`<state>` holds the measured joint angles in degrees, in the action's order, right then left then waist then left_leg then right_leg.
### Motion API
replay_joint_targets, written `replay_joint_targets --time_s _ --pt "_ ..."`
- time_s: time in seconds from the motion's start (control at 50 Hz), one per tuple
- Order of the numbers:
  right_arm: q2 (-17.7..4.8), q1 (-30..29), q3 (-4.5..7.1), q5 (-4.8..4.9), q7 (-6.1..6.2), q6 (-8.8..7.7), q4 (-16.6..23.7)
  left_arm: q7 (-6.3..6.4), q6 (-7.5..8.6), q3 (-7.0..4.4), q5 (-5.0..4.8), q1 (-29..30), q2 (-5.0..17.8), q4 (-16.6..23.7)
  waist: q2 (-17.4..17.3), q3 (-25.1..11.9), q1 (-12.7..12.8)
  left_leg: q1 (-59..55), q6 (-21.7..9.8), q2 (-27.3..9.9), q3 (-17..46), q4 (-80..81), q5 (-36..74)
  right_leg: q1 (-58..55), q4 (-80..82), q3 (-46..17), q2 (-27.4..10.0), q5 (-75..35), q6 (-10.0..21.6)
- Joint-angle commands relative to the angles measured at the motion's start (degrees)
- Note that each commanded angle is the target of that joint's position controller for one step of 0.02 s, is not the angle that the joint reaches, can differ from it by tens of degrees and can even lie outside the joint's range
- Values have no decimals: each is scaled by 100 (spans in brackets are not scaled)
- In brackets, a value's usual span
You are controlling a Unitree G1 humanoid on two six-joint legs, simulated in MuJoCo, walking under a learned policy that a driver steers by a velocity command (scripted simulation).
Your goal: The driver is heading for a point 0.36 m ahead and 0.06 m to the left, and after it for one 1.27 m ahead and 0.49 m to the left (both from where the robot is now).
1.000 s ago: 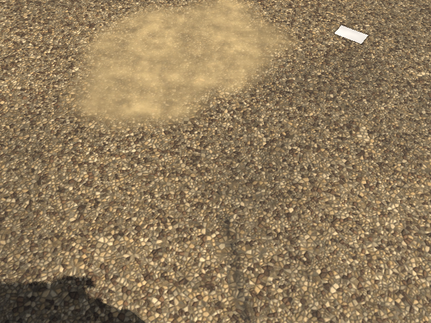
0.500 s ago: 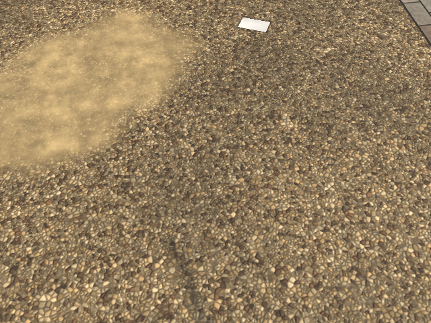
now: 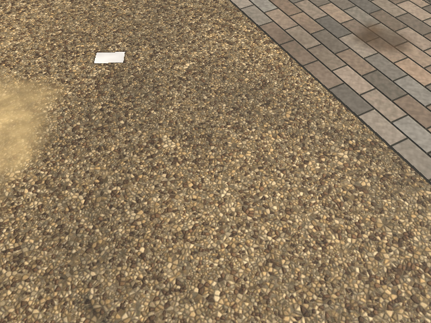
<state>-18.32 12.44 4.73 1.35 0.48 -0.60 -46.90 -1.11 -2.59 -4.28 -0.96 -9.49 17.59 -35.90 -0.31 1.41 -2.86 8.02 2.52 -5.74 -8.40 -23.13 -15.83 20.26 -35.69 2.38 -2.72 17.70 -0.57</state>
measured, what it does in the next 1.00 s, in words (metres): walks ahead: right foot, then left foot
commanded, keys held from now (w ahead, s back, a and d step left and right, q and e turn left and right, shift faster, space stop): e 0.06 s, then no key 0.24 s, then q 0.70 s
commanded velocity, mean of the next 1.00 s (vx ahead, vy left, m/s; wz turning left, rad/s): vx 0.04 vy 0.00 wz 0.11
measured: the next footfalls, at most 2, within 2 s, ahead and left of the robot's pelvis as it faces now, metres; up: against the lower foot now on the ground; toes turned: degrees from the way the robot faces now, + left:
right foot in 0.04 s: +0.06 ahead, -0.12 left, +0.00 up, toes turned -4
left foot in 0.44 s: +0.18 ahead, +0.09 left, +0.00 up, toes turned -5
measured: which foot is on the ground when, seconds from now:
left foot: down 0.00-0.04, up 0.06-0.42, down 0.44-0.76, up 0.78-1.00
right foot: up 0.00-0.02, down 0.04-0.54, up 0.56-0.74, down 0.76-1.00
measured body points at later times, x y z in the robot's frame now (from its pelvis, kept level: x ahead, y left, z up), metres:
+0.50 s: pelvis +0.09 -0.03 -0.01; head +0.11 -0.03 +0.44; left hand +0.26 +0.21 -0.11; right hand +0.20 -0.32 -0.11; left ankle +0.14 +0.09 -0.74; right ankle +0.02 -0.12 -0.74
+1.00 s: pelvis +0.09 -0.08 +0.00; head +0.13 -0.10 +0.45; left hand +0.15 +0.21 -0.09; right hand +0.28 -0.35 -0.11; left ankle +0.06 +0.07 -0.66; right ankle +0.09 -0.17 -0.74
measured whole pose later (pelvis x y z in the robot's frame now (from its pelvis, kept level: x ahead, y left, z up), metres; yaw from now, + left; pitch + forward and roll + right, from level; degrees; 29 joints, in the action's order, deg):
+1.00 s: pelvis +0.09 -0.08 +0.00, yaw +12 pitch +1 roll +1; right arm -19.7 10.1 6.3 1.4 1.6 3.5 -42.3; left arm 3.0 0.1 -2.9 1.2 -12.8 13.8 -39.6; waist -2.5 2.6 0.7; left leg 31.4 6.5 0.4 4.9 -63.0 -20.2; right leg 10.4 -23.7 5.7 -0.7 14.5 2.8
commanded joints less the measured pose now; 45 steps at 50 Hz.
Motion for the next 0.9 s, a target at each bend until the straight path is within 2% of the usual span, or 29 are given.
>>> replay_joint_targets --time_s 0.02,0.04,0.06,0.08,0.1,0.12,0.14,0.2,0.28,0.38,0.42,0.44,0.46,0.48,0.5,0.52,0.54,0.58,0.6,0.64,0.7,0.74,0.76,0.78,0.8,0.82,0.84,0.86,0.9 --pt "-817 -275 192 63 -56 -57 293 49 26 -333 -13 -671 792 196 -391 -523 537 488 -676 -794 272 -793 1434 -1528 1140 201 420 -783 397" --pt "-404 -255 52 -181 -66 -67 436 151 20 -517 -36 -1207 1412 175 1008 -813 660 1822 -119 -247 -209 -2757 -229 -2670 1418 -1514 -755 -2158 841" --pt "-226 -574 -26 -323 -22 -129 845 119 127 -531 76 -1143 1853 371 1931 -932 591 3458 152 626 344 -4086 -2257 -2844 1688 -3762 -1934 -2472 2085" --pt "-662 -675 81 -191 -35 -155 771 49 266 -373 99 -1069 1299 378 1099 -977 769 3523 119 330 1006 -4727 -2202 -2644 1749 -3354 -1954 -2651 2189" --pt "-757 -608 114 -73 -62 -150 738 59 343 -272 93 -816 1049 355 1030 -736 575 3475 24 170 1039 -4710 -1744 -2361 1669 -2652 -1657 -2778 1903" --pt "-768 -501 133 -93 -45 -131 598 79 362 -232 51 -529 909 364 695 -583 434 3365 1 39 1043 -4437 -1283 -2096 1642 -2142 -1296 -2709 1581" --pt "-801 -511 143 -158 -12 -104 569 117 341 -186 21 -254 822 396 668 -473 347 3233 27 -7 1048 -4111 -862 -1878 1691 -1901 -1137 -2875 1413" --pt "-582 -237 87 -173 -15 -49 443 218 351 -118 158 -22 766 424 657 -644 135 2447 167 161 946 -3705 -52 -1435 1747 -1363 -898 -3936 1390" --pt "-330 -513 -37 -176 -14 -8 522 263 323 -88 132 -24 731 245 716 -581 246 1991 227 200 972 -2385 300 -1383 1686 -1147 -795 -3844 1320" --pt "-352 -608 -64 -126 -92 6 513 174 309 31 193 -36 507 -115 697 -411 354 1179 54 220 872 -1366 408 -1167 1592 -1119 -905 -3399 1271" --pt "-415 -577 -48 -142 -106 -16 555 171 303 26 133 32 556 -233 559 -268 224 826 -150 309 787 -587 883 -1097 1348 -1079 -795 -2848 1082" --pt "-582 -641 -13 -178 -94 -32 622 189 305 -8 115 -162 630 -322 363 -243 259 679 -265 270 919 -289 1723 -1152 1183 -1038 -616 -2367 875" --pt "-893 -697 50 -177 -55 -45 712 217 328 -33 217 -416 660 -352 -57 -367 451 424 -409 -31 1306 -477 3251 -1112 844 -830 -298 -1731 638" --pt "-1089 -749 113 -111 -52 -30 694 250 347 -51 274 -744 633 -352 -629 -570 712 160 -814 -207 1699 -672 3696 -825 628 -470 146 -1284 366" --pt "-924 -602 120 -35 -67 1 706 308 334 -45 300 -557 629 -346 -748 -670 470 148 -1144 -377 2077 -553 3508 -717 285 -205 348 -908 146" --pt "-791 -460 96 -45 -61 25 666 348 294 -45 258 -342 528 -266 -973 -737 370 42 -1397 -602 2559 -408 3259 -463 -24 -156 444 -557 41" --pt "-792 -269 98 -83 -52 30 658 379 248 -54 202 -199 458 -227 -1047 -803 229 -34 -1655 -798 3002 -209 3163 -230 -501 -182 594 -58 4" --pt "-872 -43 116 -150 -33 -54 610 358 176 -48 141 88 317 -38 -1350 -858 62 -418 -2007 -1243 3743 174 3132 588 -1590 -581 706 2149 -11" --pt "-989 -97 158 -143 -3 -102 628 351 170 -83 106 86 415 -20 -1120 -918 68 -465 -1980 -1288 3736 197 3059 775 -2074 -765 578 2235 -44" --pt "-1011 -520 212 -21 80 -32 707 343 190 -90 54 -63 381 -87 -787 -812 259 -200 -1553 -883 3231 196 2522 701 -1356 -756 407 1647 -130" --pt "-966 -844 249 20 156 253 826 256 253 -64 38 -367 224 -251 -947 -870 332 446 -1269 -456 2910 200 1925 -278 -154 -457 598 497 -240" --pt "-869 -996 234 78 178 361 913 168 278 -119 56 -805 257 -401 -883 -878 562 983 -966 -165 2732 -31 1085 -1155 1041 -238 685 -549 -111" --pt "-631 -846 171 55 173 363 920 191 254 -214 113 -925 563 -407 -341 -735 524 1654 -615 181 2436 -579 32 -1600 1510 -748 116 -477 137" --pt "-175 -689 56 -32 148 330 1010 269 183 -354 238 -732 1198 -248 1440 -485 331 2787 -205 1087 1539 -2090 -1430 -1646 2192 -2620 -1405 -296 850" --pt "-664 -715 195 -82 152 230 1083 235 253 -293 512 -504 1154 -48 1483 -337 367 2798 -110 885 1758 -3370 -2004 -821 2343 -3377 -2129 -512 1545" --pt "-927 -545 308 -43 141 217 938 255 330 -193 485 -83 839 81 905 -132 158 2762 -100 747 1898 -4021 -1654 -676 2285 -2882 -1901 -635 1541" --pt "-920 -294 344 -27 158 252 751 275 384 -141 345 216 639 99 663 26 14 2867 -40 707 1864 -4240 -1227 -767 2159 -2214 -1478 -700 1241" --pt "-836 -139 345 -43 196 290 612 312 415 -118 245 331 568 127 588 14 5 2996 42 667 1808 -4413 -853 -1013 2058 -1791 -1241 -846 1047" --pt "-684 -206 307 -32 178 313 660 386 423 -74 204 149 494 82 634 -59 157 3007 245 652 1615 -4710 -516 -1239 1899 -1185 -1116 -2157 1093"
Keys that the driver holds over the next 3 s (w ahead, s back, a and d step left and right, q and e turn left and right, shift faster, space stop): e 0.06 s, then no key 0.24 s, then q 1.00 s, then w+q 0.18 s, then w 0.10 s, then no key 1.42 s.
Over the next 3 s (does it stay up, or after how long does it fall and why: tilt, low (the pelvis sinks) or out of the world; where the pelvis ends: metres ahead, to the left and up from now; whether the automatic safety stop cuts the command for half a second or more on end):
stays up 0.23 0.03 0.00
